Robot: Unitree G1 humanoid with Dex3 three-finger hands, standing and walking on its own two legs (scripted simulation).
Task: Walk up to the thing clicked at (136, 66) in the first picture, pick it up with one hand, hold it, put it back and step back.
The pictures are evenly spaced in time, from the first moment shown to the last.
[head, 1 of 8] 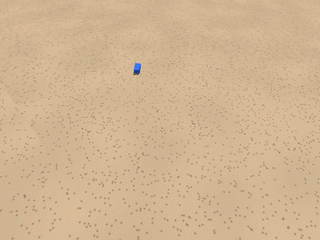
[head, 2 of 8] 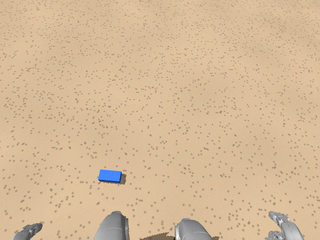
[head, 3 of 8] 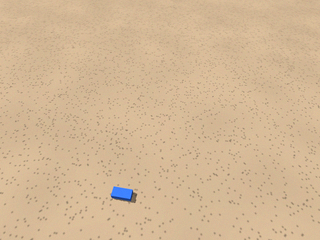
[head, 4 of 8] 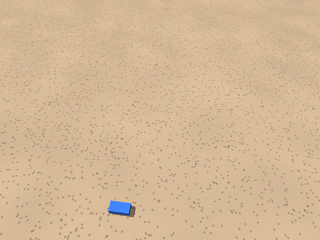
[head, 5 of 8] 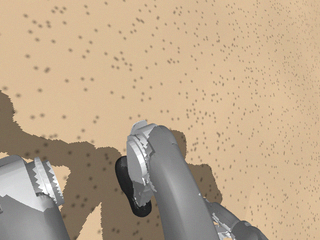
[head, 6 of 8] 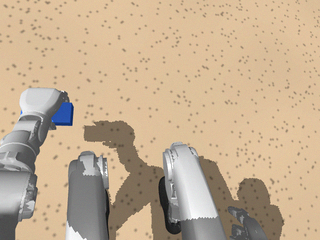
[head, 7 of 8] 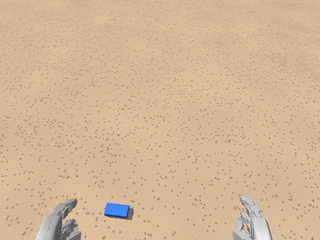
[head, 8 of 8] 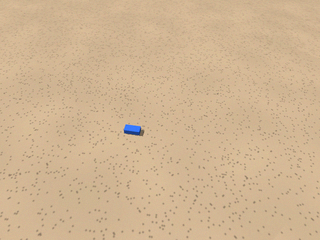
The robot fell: no
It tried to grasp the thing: yes
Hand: left
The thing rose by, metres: 0.68
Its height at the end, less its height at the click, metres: +0.00
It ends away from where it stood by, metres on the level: 0.02
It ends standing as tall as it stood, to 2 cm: yes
